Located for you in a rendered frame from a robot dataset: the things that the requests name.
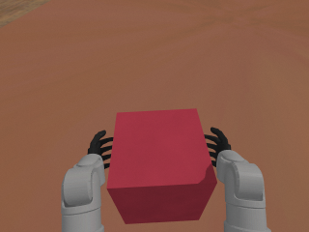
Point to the robot right forearm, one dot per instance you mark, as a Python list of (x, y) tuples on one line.
[(245, 196)]

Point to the robot left hand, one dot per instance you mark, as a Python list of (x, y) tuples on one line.
[(96, 143)]

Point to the carton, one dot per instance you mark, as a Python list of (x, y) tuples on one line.
[(160, 167)]

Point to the robot left forearm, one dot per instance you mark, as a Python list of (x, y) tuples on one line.
[(81, 196)]

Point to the robot right hand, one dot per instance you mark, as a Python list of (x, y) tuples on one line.
[(221, 143)]

